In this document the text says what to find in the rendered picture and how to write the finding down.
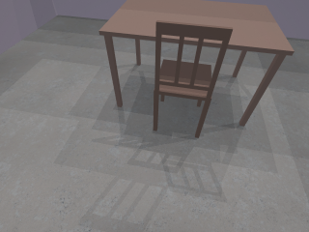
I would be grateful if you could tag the table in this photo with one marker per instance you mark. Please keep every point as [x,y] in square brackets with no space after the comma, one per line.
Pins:
[254,29]

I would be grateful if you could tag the chair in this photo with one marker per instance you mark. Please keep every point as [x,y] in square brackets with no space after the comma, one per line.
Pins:
[185,79]

